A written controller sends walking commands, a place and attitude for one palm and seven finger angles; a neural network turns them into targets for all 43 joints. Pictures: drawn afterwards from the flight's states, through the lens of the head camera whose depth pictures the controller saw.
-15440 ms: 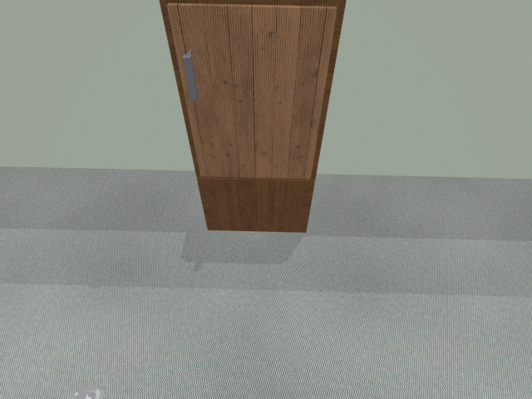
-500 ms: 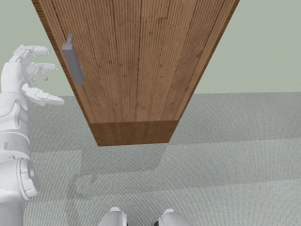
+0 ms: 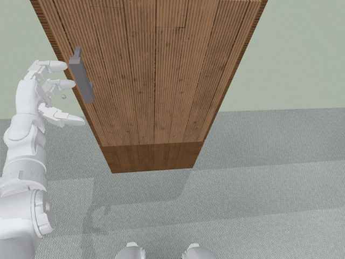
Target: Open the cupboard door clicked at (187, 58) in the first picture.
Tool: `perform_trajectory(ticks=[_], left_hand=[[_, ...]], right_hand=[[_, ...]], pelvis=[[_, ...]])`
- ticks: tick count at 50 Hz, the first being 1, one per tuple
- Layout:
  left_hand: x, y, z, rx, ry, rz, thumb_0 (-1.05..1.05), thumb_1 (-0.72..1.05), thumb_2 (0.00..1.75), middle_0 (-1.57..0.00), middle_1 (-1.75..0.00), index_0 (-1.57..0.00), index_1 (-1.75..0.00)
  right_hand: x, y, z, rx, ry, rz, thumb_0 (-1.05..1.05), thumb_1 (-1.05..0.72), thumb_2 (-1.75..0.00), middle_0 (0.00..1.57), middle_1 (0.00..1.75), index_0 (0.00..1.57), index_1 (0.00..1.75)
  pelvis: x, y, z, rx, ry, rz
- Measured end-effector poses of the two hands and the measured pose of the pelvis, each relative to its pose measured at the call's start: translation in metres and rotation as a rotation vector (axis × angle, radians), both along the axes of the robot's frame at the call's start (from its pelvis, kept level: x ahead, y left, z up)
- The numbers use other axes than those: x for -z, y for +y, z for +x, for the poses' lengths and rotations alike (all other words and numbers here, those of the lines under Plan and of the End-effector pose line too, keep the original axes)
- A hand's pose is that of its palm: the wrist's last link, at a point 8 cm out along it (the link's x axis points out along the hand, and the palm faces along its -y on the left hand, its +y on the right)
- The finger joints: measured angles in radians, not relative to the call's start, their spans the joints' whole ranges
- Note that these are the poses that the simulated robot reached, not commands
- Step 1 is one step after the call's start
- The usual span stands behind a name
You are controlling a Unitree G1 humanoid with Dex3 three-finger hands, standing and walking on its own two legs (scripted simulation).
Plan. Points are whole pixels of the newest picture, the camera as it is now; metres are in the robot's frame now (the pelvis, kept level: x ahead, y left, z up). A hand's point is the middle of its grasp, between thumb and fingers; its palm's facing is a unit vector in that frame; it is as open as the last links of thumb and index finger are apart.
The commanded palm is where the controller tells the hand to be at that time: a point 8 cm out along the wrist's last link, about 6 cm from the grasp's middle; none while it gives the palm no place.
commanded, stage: slide the fingers in behind the handle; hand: left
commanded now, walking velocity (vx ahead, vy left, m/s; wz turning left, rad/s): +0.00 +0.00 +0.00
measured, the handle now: (84, 76) +0.52 +0.20 +0.08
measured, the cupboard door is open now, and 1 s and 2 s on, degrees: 0 0 0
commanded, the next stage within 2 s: close the thumb around the handle in 1.10 s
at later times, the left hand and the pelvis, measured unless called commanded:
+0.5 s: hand (78, 97) +0.46 +0.20 +0.08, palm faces +0.06 -1.00 +0.01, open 14.0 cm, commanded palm +0.43 +0.24 +0.08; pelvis -0.01 -0.01 +0.00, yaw +1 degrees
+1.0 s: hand (87, 93) +0.48 +0.18 +0.08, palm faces +0.05 -1.00 +0.01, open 14.0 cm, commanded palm +0.44 +0.23 +0.08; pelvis +0.00 -0.01 +0.00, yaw +0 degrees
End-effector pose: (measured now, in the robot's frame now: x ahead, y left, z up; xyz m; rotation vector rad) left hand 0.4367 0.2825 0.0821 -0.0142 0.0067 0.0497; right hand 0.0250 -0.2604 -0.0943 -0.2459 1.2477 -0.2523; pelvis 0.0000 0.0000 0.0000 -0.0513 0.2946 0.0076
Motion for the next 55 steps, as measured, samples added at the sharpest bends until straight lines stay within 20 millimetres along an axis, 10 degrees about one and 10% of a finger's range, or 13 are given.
perform_trajectory(ticks=[55], left_hand=[[0.004,-0.050,0.012,-0.004,0.002,0.002,-0.02,-0.50,0.30,-0.30,-1.20,-0.30,-1.20]], right_hand=[[0.009,-0.003,-0.002,0.001,0.009,0.040,0.01,-0.91,-0.90,0.20,0.30,0.21,0.30]], pelvis=[[0.001,-0.007,0.002,-0.001,0.005,0.012]])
